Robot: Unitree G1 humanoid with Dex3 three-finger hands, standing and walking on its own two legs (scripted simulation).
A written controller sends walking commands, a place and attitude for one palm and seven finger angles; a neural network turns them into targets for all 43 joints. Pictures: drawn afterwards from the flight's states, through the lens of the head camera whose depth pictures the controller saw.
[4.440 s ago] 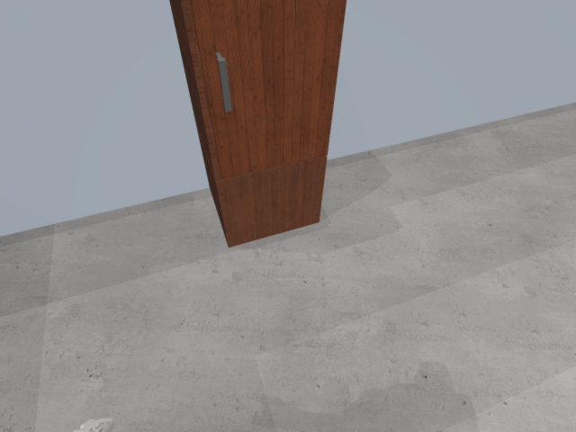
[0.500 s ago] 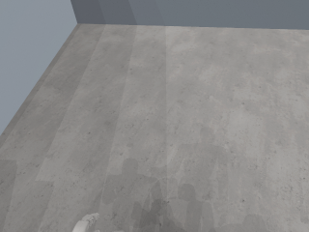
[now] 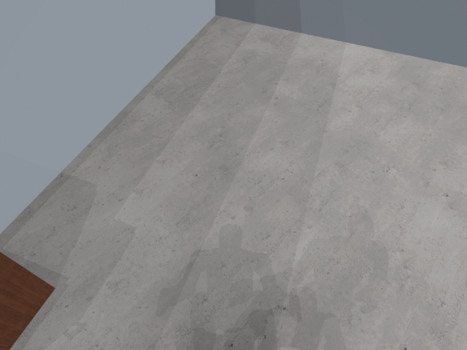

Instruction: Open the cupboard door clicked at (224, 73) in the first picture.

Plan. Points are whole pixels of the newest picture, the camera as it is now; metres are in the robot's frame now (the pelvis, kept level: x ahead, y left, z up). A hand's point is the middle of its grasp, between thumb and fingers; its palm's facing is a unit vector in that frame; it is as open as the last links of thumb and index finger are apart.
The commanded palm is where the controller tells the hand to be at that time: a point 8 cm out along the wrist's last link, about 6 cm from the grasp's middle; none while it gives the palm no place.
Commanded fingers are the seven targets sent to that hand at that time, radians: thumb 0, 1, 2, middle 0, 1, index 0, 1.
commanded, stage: turn to face it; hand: left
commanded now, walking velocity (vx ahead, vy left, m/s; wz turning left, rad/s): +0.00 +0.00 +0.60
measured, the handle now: out of the picture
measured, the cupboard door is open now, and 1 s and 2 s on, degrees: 0 0 0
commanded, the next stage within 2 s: take the last steps up to it in 1.84 s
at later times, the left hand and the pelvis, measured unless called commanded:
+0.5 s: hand out of the picture -0.05 +0.16 -0.16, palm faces +0.36 -0.90 -0.25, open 7.3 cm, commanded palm none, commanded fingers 0.00 0.90 0.90 -0.20 -0.30 -0.20 -0.30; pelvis -0.03 -0.04 +0.00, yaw +20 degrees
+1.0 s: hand out of the picture -0.04 +0.19 -0.15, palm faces +0.59 -0.75 -0.29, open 7.3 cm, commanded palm none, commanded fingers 0.00 0.90 0.90 -0.20 -0.30 -0.20 -0.30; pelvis -0.02 -0.05 -0.01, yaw +38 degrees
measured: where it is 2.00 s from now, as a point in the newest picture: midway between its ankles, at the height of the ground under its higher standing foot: outside the picture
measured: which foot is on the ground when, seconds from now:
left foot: down 0.00-0.14, up 0.16-0.56, down 0.58-0.94, up 0.96-1.00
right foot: up 0.00-0.14, down 0.16-0.58, up 0.60-0.92, down 0.94-1.00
